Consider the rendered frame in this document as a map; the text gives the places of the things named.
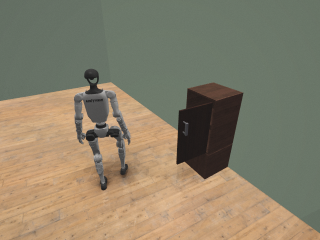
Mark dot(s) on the cupboard door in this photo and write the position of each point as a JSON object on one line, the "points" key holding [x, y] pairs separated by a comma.
{"points": [[195, 143]]}

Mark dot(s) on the robot left upper arm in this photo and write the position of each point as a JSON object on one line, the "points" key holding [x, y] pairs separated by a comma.
{"points": [[78, 106]]}

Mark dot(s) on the robot right upper arm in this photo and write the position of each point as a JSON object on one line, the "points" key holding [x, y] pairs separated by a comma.
{"points": [[113, 101]]}

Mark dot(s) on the left robot forearm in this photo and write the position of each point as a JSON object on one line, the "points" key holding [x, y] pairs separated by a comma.
{"points": [[78, 125]]}

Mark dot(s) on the robot left thigh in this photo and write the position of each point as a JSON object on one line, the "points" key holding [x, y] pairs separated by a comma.
{"points": [[93, 142]]}

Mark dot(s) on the handle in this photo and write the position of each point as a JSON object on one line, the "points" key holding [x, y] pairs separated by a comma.
{"points": [[186, 128]]}

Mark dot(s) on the robot torso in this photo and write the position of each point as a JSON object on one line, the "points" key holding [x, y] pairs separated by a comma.
{"points": [[97, 109]]}

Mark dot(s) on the right robot forearm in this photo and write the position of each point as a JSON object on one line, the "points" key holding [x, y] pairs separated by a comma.
{"points": [[121, 123]]}

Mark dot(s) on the right robot hand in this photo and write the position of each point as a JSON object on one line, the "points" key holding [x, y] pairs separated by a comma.
{"points": [[127, 136]]}

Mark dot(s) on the left robot hand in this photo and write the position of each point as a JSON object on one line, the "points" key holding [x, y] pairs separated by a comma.
{"points": [[81, 137]]}

